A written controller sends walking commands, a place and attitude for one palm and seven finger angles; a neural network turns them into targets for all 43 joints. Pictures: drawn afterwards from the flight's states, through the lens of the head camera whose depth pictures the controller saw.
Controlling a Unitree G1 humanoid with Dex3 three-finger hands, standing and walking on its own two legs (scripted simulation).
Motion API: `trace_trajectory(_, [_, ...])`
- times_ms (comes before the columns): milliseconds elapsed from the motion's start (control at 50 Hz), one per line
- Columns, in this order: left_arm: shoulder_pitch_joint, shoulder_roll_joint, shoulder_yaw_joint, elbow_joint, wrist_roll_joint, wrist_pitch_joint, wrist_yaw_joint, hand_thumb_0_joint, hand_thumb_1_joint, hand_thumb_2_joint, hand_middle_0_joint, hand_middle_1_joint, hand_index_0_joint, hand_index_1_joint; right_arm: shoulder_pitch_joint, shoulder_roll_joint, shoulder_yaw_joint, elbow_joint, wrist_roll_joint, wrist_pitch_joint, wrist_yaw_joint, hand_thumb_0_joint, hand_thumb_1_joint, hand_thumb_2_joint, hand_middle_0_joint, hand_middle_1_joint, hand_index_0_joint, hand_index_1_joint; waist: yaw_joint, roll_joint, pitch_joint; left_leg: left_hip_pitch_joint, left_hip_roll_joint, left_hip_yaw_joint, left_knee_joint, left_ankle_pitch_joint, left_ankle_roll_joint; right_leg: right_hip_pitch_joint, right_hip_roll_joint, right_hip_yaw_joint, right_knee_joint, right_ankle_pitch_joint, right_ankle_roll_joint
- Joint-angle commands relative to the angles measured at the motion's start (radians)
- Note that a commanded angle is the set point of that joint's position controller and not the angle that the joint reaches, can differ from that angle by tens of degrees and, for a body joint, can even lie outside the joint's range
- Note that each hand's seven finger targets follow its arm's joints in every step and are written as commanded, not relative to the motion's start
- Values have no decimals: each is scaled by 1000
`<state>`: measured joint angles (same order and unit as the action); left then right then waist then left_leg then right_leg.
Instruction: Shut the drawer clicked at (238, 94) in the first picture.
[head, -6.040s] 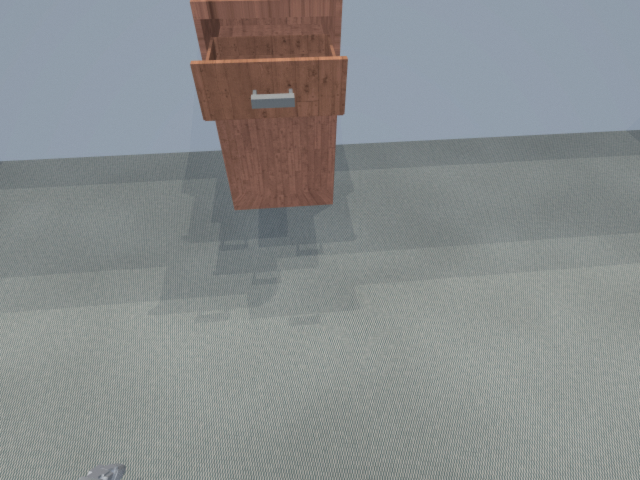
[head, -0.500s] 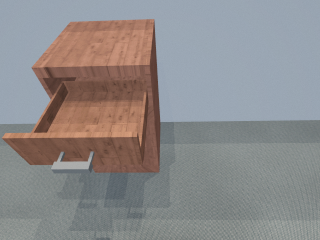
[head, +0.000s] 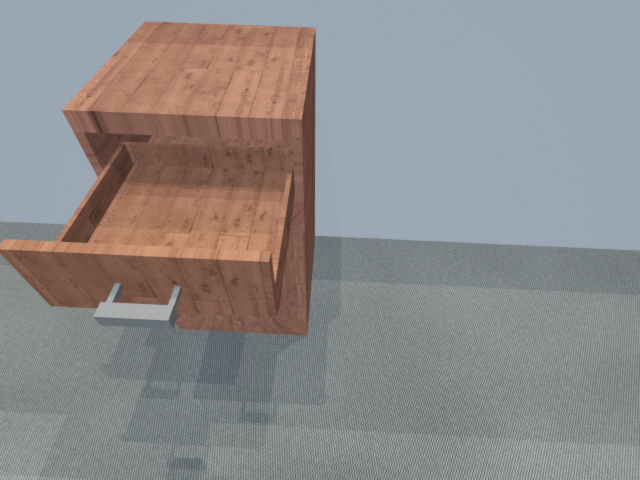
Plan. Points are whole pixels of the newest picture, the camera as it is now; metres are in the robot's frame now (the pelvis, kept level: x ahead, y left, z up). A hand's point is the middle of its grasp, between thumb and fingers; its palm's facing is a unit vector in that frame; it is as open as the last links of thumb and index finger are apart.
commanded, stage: look again from close up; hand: left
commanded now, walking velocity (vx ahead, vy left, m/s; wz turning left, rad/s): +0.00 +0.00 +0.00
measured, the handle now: (142, 302) +0.37 +0.31 -0.05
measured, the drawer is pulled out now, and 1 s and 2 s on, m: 0.30 0.30 0.30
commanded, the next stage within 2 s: shuffle to correct the standing spot in 0.50 s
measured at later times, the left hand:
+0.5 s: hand out of the picture +0.02 +0.23 -0.17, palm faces +0.02 -0.98 -0.22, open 7.3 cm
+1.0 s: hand out of the picture +0.01 +0.23 -0.19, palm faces +0.05 -0.98 -0.18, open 7.3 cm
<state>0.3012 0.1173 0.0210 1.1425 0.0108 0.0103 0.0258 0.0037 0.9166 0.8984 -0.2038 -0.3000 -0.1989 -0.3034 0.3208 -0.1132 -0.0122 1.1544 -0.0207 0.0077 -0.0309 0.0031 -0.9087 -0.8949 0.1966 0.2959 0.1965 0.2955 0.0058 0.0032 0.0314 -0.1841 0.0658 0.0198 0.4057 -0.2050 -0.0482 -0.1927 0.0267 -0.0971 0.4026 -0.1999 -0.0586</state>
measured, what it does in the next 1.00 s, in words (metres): shifts its weight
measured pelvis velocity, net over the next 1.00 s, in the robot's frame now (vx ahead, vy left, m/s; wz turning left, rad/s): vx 0.05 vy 0.07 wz -0.01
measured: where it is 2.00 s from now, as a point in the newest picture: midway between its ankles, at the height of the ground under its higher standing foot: outside the picture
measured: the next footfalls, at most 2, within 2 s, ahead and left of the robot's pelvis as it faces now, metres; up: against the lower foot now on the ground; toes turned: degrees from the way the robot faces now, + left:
none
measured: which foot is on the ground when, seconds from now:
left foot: down 0.00-1.00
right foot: down 0.00-1.00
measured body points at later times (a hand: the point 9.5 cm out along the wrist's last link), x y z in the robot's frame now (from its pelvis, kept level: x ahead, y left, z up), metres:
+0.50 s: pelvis +0.01 +0.05 +0.00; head +0.01 +0.04 +0.45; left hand +0.02 +0.28 -0.16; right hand +0.01 -0.17 -0.17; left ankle +0.00 +0.14 -0.74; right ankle +0.01 -0.08 -0.74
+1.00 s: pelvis +0.05 +0.07 -0.01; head +0.06 +0.07 +0.43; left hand +0.01 +0.29 -0.18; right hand +0.03 -0.16 -0.17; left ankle +0.00 +0.14 -0.74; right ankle +0.01 -0.07 -0.74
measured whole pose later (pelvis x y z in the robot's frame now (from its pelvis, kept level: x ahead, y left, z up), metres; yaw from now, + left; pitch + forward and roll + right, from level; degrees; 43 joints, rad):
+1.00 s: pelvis +0.05 +0.07 -0.01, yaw -1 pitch -1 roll +0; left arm 0.35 0.15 0.03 1.10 0.03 0.01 0.03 0.00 0.91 0.90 -0.20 -0.30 -0.20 -0.30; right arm 0.34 -0.15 0.01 1.10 -0.02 -0.03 -0.02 0.00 -0.91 -0.89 0.20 0.30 0.20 0.30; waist 0.02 -0.03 0.04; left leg -0.16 -0.04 0.07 0.56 -0.39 0.07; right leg -0.24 -0.07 -0.05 0.65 -0.40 -0.01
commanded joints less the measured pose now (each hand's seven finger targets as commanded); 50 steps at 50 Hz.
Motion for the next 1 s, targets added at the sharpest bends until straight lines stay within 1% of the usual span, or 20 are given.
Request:
trace_trajectory(0, [103, 181, 11, -53, 12, -65, 40, 0, 900, 900, -200, -300, -200, -300, 30, -62, -10, -122, 12, -13, 7, 0, -900, -900, 200, 300, 200, 300, -23, -29, -38, -120, -5, -28, 271, -201, 35, 5, -294, 294, -137, 189, 34])
trace_trajectory(20, [54, 167, 10, -75, 14, -62, 32, 0, 900, 900, -200, -300, -200, -300, 40, -61, -13, -118, 13, -12, 14, 0, -900, -900, 200, 300, 200, 300, -33, 1, -54, -88, 0, -7, 281, -185, 40, -58, -257, 242, -150, -48, -42])
trace_trajectory(40, [12, 166, 17, -100, 14, -63, 30, 0, 900, 900, -200, -300, -200, -300, 78, -52, -8, -127, 8, -17, 18, 0, -900, -900, 200, 300, 200, 300, -54, 13, -77, -47, -18, 13, 196, -121, 42, -49, -237, 198, -111, -12, -64])
trace_trajectory(80, [23, 128, 8, -92, 7, -63, 24, 0, 900, 900, -200, -300, -200, -300, 111, -61, -2, -116, 6, -30, 13, 0, -900, -900, 200, 300, 200, 300, -52, -25, -31, -5, -7, -13, 79, -31, 53, -101, -184, 162, -55, -62, -35])
trace_trajectory(100, [29, 103, 4, -91, 3, -59, 23, 0, 900, 900, -200, -300, -200, -300, 118, -81, -2, -118, 3, -36, 10, 0, -900, -900, 200, 300, 200, 300, -44, 1, 7, -31, 28, -48, 40, 14, 69, -115, -146, 143, -27, -84, -16])
trace_trajectory(140, [50, 95, -1, -87, 5, -45, 20, 0, 900, 900, -200, -300, -200, -300, 83, -95, 2, -122, 1, -44, 7, 0, -900, -900, 200, 300, 200, 300, -12, 139, 49, -119, 59, -97, -23, 44, 83, -56, -111, 112, 22, -53, 1])
trace_trajectory(160, [62, 96, -5, -83, 4, -42, 18, 0, 900, 900, -200, -300, -200, -300, 69, -101, 5, -130, 3, -45, 4, 0, -900, -900, 200, 300, 200, 300, -2, 120, 50, -142, 62, -110, -39, 48, 89, -15, -105, 100, 33, -24, 10])
trace_trajectory(220, [62, 95, -11, -75, 1, -39, 12, 0, 900, 900, -200, -300, -200, -300, 58, -119, 8, -128, 6, -45, 0, 0, -900, -900, 200, 300, 200, 300, -1, 13, 77, -152, 46, -105, -68, -15, 90, -8, -113, 107, 19, -15, 16])
trace_trajectory(580, [50, 123, -13, -65, 0, -34, 11, 0, 900, 900, -200, -300, -200, -300, 33, -136, 18, -62, 8, -48, 0, 0, -900, -900, 200, 300, 200, 300, -2, 0, 36, -46, 33, -70, -78, 86, 85, 23, -136, 113, 5, 76, 30])
trace_trajectory(640, [61, 132, -7, -64, 6, -34, 10, 0, 900, 900, -200, -300, -200, -300, 43, -136, 18, -53, 6, -40, 4, 0, -900, -900, 200, 300, 200, 300, 1, -5, 28, -52, 19, -56, -60, -34, 89, 25, -138, 114, 12, -29, 17])
trace_trajectory(720, [69, 144, 6, -73, 12, -30, 6, 0, 900, 900, -200, -300, -200, -300, 41, -132, 13, -68, 1, -27, 11, 0, -900, -900, 200, 300, 200, 300, 4, 0, 102, -121, -8, -38, -24, -183, 91, -34, -159, 154, -3, -215, -9])
trace_trajectory(780, [88, 162, 18, -77, 12, -33, 7, 0, 900, 900, -200, -300, -200, -300, 48, -120, 13, -81, -1, -27, 14, 0, -900, -900, 200, 300, 200, 300, 7, -77, 107, -157, -43, 1, 53, -161, 83, -16, -204, 213, -30, -227, -38])
trace_trajectory(840, [107, 178, 33, -80, 12, -32, 9, 0, 900, 900, -200, -300, -200, -300, 57, -111, 12, -91, -1, -30, 13, 0, -900, -900, 200, 300, 200, 300, 6, -100, 83, -148, -58, 28, 104, -124, 78, 3, -243, 235, -21, -141, -63])
trace_trajectory(860, [105, 173, 35, -83, 12, -32, 9, 0, 900, 900, -200, -300, -200, -300, 62, -111, 12, -91, -1, -34, 12, 0, -900, -900, 200, 300, 200, 300, 4, -78, 84, -129, -54, 27, 97, -94, 79, -10, -241, 229, 4, -100, -64])
trace_trajectory(880, [93, 169, 37, -89, 13, -30, 10, 0, 900, 900, -200, -300, -200, -300, 87, -113, 12, -87, 0, -38, 12, 0, -900, -900, 200, 300, 200, 300, -6, -43, 70, -93, -41, 13, 64, -37, 83, -17, -219, 186, 52, -65, -54])
trace_trajectory(900, [82, 150, 34, -94, 13, -27, 8, 0, 900, 900, -200, -300, -200, -300, 106, -132, 11, -78, -1, -42, 11, 0, -900, -900, 200, 300, 200, 300, -13, 38, 60, -36, -4, -32, 30, 52, 99, -51, -169, 120, 124, -62, -32])
trace_trajectory(920, [60, 125, 28, -105, 16, -25, 7, 0, 900, 900, -200, -300, -200, -300, 139, -157, 6, -69, -3, -45, 7, 0, -900, -900, 200, 300, 200, 300, -25, 138, 51, 18, 60, -108, -6, 186, 132, -99, -102, 31, 230, -95, -4])
trace_trajectory(940, [35, 92, 17, -114, 20, -25, 8, 0, 900, 900, -200, -300, -200, -300, 175, -172, 4, -56, -2, -45, -1, 0, -900, -900, 200, 300, 200, 300, -34, 202, 57, 86, 130, -179, -37, 408, 181, -182, -52, -28, 317, -184, 23])
trace_trajectory(960, [13, 78, 5, -124, 15, -27, 13, 0, 900, 900, -200, -300, -200, -300, 186, -163, 8, -51, -3, -46, -10, 0, -900, -900, 200, 300, 200, 300, -35, 193, 55, 156, 170, -218, -26, 654, 223, -249, -49, -6, 361, -314, 33])
trace_trajectory(980, [-7, 75, 3, -124, 8, -26, 15, 0, 900, 900, -200, -300, -200, -300, 179, -159, 12, -52, -4, -46, -15, 0, -900, -900, 200, 300, 200, 300, -34, 144, 52, 177, 191, -215, -8, 806, 243, -254, -66, 13, 361, -358, 32])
